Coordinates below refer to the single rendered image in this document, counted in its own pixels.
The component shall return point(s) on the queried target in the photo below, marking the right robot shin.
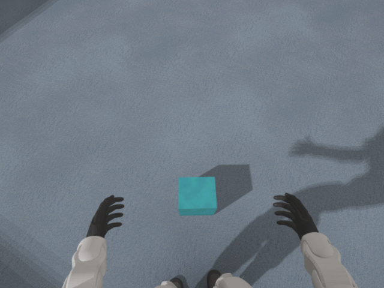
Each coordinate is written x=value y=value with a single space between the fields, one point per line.
x=224 y=276

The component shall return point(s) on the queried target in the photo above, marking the right robot foot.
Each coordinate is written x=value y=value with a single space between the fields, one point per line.
x=212 y=277

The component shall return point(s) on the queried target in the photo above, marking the carton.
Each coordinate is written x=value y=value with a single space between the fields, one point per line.
x=197 y=196

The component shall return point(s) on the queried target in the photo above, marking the left robot forearm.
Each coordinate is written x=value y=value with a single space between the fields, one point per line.
x=88 y=264

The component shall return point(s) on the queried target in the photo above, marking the right robot hand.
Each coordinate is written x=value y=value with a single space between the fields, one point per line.
x=302 y=223

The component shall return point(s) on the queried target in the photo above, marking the left robot hand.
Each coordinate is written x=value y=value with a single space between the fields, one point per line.
x=99 y=225

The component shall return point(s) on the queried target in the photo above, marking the right robot forearm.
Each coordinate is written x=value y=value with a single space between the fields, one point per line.
x=323 y=262

